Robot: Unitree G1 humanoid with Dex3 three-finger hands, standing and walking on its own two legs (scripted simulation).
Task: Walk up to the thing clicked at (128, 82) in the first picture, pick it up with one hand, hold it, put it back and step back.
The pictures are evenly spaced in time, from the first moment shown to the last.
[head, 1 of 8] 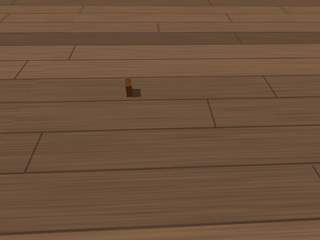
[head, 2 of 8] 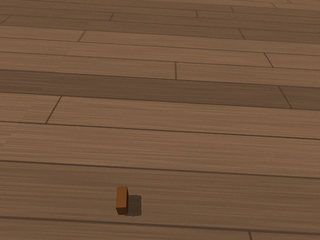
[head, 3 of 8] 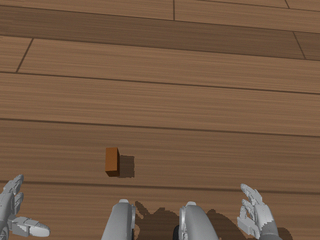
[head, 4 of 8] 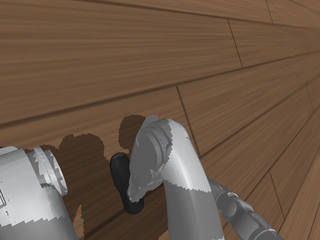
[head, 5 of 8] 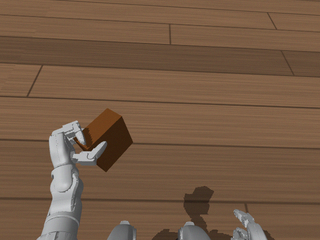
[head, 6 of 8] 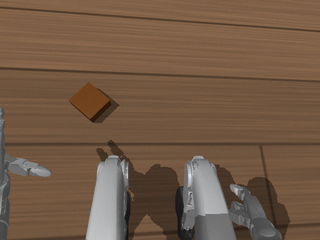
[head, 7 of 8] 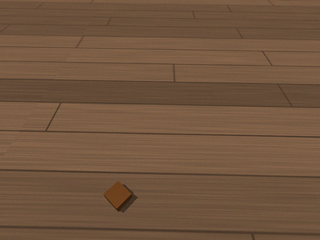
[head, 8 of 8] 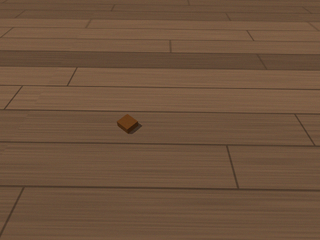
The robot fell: no
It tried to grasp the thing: yes
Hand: left
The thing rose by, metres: 0.67
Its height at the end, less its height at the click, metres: -0.04
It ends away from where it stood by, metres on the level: 0.09
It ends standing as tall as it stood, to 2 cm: no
